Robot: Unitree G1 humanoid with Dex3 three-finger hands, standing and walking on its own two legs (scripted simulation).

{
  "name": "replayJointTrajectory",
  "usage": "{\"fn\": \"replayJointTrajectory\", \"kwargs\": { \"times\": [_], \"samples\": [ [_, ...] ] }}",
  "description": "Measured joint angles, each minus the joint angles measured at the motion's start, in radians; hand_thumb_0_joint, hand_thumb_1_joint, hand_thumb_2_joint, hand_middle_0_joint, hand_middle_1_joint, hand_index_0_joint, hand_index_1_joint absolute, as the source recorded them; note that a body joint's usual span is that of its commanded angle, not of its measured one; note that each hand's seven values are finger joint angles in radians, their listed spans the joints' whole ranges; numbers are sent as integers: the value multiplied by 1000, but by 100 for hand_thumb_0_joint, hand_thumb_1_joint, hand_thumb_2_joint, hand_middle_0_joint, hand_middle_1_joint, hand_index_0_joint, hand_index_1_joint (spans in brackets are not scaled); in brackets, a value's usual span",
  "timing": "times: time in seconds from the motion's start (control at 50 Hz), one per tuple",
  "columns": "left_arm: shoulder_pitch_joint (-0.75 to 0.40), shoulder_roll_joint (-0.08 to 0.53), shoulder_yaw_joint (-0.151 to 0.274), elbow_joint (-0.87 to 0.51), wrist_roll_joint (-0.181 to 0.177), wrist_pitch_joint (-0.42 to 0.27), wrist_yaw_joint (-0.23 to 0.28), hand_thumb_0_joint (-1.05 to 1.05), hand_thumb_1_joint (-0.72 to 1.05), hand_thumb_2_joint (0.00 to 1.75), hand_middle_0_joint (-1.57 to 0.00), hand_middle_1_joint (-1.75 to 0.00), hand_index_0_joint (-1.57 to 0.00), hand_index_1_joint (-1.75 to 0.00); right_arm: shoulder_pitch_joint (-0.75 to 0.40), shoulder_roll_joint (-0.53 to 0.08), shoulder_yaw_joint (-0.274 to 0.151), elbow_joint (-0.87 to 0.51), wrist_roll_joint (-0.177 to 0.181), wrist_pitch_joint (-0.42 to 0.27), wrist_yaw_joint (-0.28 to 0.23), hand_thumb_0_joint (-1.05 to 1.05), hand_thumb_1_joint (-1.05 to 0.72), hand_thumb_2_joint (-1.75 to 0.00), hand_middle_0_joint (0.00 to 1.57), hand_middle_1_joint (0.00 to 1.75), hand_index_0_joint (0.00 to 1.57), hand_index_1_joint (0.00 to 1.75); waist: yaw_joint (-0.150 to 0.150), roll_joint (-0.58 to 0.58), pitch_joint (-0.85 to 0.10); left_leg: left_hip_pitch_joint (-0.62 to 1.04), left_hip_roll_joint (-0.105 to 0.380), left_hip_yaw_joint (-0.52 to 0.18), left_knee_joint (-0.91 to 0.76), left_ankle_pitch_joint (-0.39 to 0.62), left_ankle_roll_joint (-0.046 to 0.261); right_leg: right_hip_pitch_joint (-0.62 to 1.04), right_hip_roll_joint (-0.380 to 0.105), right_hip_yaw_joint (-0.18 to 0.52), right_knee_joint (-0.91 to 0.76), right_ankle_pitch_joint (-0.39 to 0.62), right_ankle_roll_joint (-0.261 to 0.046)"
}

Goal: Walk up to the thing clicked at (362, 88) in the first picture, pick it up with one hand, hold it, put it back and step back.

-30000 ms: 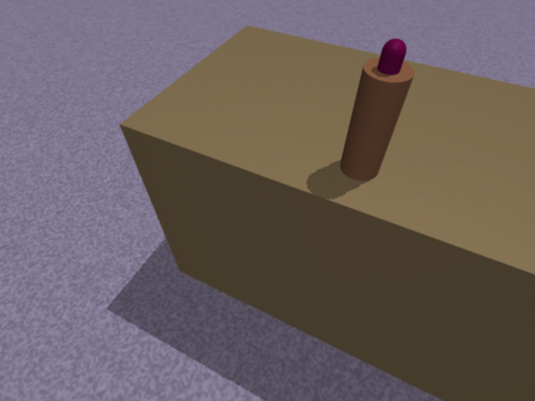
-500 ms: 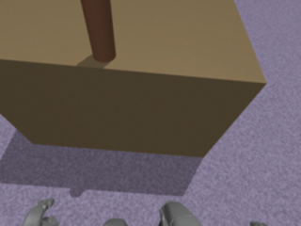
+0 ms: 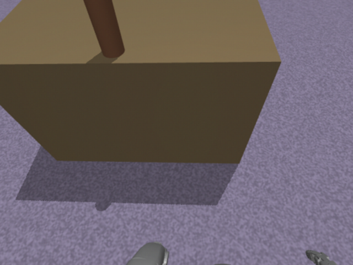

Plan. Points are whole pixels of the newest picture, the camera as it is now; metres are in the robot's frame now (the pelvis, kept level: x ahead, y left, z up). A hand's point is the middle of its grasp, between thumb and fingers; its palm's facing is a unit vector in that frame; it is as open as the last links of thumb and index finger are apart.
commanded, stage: step back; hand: left
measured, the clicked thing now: (102, 14) +0.82 +0.27 +0.12
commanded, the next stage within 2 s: stand in 1.66 s
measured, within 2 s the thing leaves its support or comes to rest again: neither
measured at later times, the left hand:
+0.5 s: hand out of the picture -0.08 +0.22 -0.16, palm faces +0.01 -0.92 -0.40, open 7.4 cm
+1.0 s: hand out of the picture -0.20 +0.24 -0.14, palm faces +0.10 -0.90 -0.42, open 7.4 cm
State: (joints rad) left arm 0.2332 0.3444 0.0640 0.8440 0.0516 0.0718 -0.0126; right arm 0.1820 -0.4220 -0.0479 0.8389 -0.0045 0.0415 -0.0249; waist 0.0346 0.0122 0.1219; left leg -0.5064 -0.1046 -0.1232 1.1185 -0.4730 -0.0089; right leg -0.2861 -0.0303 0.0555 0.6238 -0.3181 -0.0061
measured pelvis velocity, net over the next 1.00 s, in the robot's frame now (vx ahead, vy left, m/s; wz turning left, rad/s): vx -0.21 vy -0.05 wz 0.10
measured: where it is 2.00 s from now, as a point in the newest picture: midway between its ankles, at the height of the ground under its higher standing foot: outside the picture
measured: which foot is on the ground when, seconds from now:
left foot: up 0.00-0.12, down 0.14-0.50, up 0.52-0.80, down 0.82-1.00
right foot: down 0.00-0.16, up 0.18-0.44, down 0.46-1.00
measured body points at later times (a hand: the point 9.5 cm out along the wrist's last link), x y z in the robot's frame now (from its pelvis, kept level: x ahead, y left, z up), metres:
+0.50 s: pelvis -0.17 -0.06 -0.02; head -0.11 -0.06 +0.42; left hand -0.08 +0.26 -0.13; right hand -0.01 -0.37 -0.12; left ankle -0.06 +0.11 -0.73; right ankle -0.18 -0.19 -0.73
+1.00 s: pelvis -0.21 -0.05 +0.00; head -0.21 -0.05 +0.45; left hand -0.20 +0.29 -0.12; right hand -0.13 -0.35 -0.13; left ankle -0.23 +0.08 -0.73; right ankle -0.18 -0.17 -0.71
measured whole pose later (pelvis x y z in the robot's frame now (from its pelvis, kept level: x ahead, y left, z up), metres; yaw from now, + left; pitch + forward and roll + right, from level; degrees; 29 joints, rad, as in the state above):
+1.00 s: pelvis -0.21 -0.05 +0.00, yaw +6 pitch -3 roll +1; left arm 0.25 0.42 0.06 0.98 0.02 0.00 -0.01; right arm 0.26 -0.35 -0.04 0.97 -0.05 0.00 0.03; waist 0.01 -0.01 0.05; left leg -0.21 -0.01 -0.03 0.57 -0.32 0.01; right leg -0.35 -0.03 -0.01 0.78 -0.47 -0.02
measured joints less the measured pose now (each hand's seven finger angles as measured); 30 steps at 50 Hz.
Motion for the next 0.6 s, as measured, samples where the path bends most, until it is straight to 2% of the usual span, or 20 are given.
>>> {"fn": "replayJointTrajectory", "kwargs": {
  "times": [0.06, 0.1, 0.12, 0.14, 0.16, 0.18, 0.2, 0.24, 0.28, 0.32, 0.38, 0.42, 0.46, 0.48, 0.5, 0.52, 0.56, 0.6],
  "samples": [
    [-35, 10, 3, -37, 3, -7, 14, 1, 90, 90, -21, -30, -21, -30, 27, 7, 8, 10, -3, -8, -4, 1, -91, -90, 20, 30, 20, 30, -15, 5, 13, 84, 24, 27, -113, -14, -6, -39, 2, -29, 9, 22, 0],
    [-71, 22, 6, -64, 0, -7, 22, 1, 90, 90, -21, -30, -21, -30, 40, 18, 12, 16, -10, -13, -3, 1, -91, -90, 20, 30, 20, 30, -28, 4, 31, 153, 53, 57, -263, -4, -4, -69, 0, -59, 37, 24, 1],
    [-89, 29, 6, -77, -5, -6, 24, 1, 90, 90, -21, -30, -21, -30, 46, 24, 14, 19, -14, -18, -2, 1, -91, -90, 20, 30, 20, 30, -33, -1, 40, 193, 65, 74, -361, 36, 1, -88, -4, -73, 63, 19, 2],
    [-109, 38, 6, -88, -10, -2, 25, 1, 90, 90, -21, -30, -21, -30, 50, 32, 13, 24, -17, -23, -1, 1, -91, -90, 20, 30, 20, 30, -38, -13, 51, 229, 67, 87, -455, 102, 7, -108, -14, -82, 98, 10, 4],
    [-133, 51, 10, -92, -15, 2, 26, 1, 90, 90, -21, -30, -21, -30, 41, 54, 12, 36, -22, -24, 0, 1, -91, -90, 20, 30, 20, 30, -31, -55, 75, 241, 43, 104, -477, 129, 14, -120, -38, -67, 129, 4, 6],
    [-147, 57, 13, -93, -19, 7, 27, 1, 90, 90, -21, -30, -21, -30, 37, 70, 15, 41, -27, -23, 3, 1, -91, -90, 20, 30, 20, 30, -19, -84, 90, 242, 31, 118, -477, 139, 18, -134, -40, -39, 160, -3, -3],
    [-153, 55, 13, -92, -23, 13, 29, 1, 90, 90, -21, -30, -21, -30, 37, 76, 22, 39, -30, -20, 10, 1, -91, -90, 20, 30, 20, 30, -17, -88, 91, 231, 37, 119, -466, 142, 21, -150, -13, -16, 215, -79, -6],
    [-153, 44, 6, -79, -27, 23, 28, 1, 90, 90, -21, -30, -21, -30, 37, 75, 29, 33, -33, -21, 15, 1, -91, -90, 20, 30, 20, 30, -35, -58, 79, 207, 71, 90, -455, 154, 24, -176, 56, 5, 370, -204, -5],
    [-141, 42, 2, -70, -33, 26, 20, 1, 90, 90, -21, -30, -21, -30, 30, 74, 31, 26, -37, -21, 10, 1, -91, -90, 20, 30, 21, 30, -36, -46, 60, 196, 100, 83, -479, 184, 21, -185, 103, 42, 491, -228, -9],
    [-123, 44, 4, -65, -35, 23, 13, 1, 90, 90, -21, -30, -21, -30, 18, 69, 30, 13, -37, -22, 7, 1, -90, -90, 21, 30, 21, 30, -29, -45, 39, 177, 122, 89, -498, 211, 14, -175, 120, 71, 550, -220, -7],
    [-103, 48, 7, -56, -31, 14, 12, 1, 90, 90, -21, -30, -21, -30, -15, 52, 21, -13, -38, -22, 5, 1, -90, -90, 21, 30, 21, 30, -21, -39, 33, 139, 149, 93, -497, 241, 4, -105, 99, 69, 466, -220, 11],
    [-90, 52, 5, -44, -29, 0, 12, 1, 90, 90, -21, -30, -21, -30, -43, 37, 15, -30, -39, -19, 6, 1, -90, -90, 20, 30, 21, 30, -11, -34, 35, 109, 167, 102, -478, 253, -4, -39, 64, 47, 307, -206, 15],
    [-76, 55, 4, -21, -28, -19, 13, 1, 90, 90, -21, -30, -21, -30, -69, 21, 11, -42, -36, -13, 12, 1, -90, -90, 20, 30, 20, 30, -5, -27, 34, 70, 183, 109, -434, 252, -16, 43, 38, 17, 96, -131, 15],
    [-81, 40, 6, 3, -25, -28, 16, 1, 90, 90, -21, -30, -21, -30, -86, 4, 7, -39, -33, -8, 14, 0, -90, -90, 20, 30, 20, 30, -10, 11, 49, 56, 207, 87, -403, 247, -16, 64, 60, -4, 58, -108, 15],
    [-82, 21, 2, 24, -20, -33, 17, 1, 90, 90, -21, -30, -21, -30, -94, -10, 0, -32, -28, 0, 14, 0, -91, -90, 20, 30, 20, 30, -23, 57, 61, 46, 221, 47, -378, 234, 4, 77, 88, -33, 51, -95, 11],
    [-69, 10, -3, 34, -14, -37, 14, 1, 90, 90, -21, -30, -21, -30, -89, -14, -4, -23, -26, 8, 12, 0, -91, -90, 20, 30, 20, 30, -28, 74, 51, 34, 201, 7, -349, 161, 16, 72, 94, -47, 59, -90, 6],
    [-30, 7, -12, 46, -5, -40, 9, 1, 90, 90, -21, -30, -21, -30, -61, -1, -7, 0, -22, 23, 9, 0, -91, -90, 20, 30, 20, 30, 0, 43, 4, 10, 119, -18, -224, 19, 13, 41, 64, -21, 82, -87, -6],
    [0, 5, -13, 63, -2, -39, 13, 1, 90, 90, -21, -30, -21, -30, -36, 2, -5, 19, -16, 28, 17, 0, -91, -90, 20, 30, 20, 30, 14, 18, -25, 4, 59, -24, -93, 1, 11, 33, 34, 1, 63, -65, -10]
  ]
}}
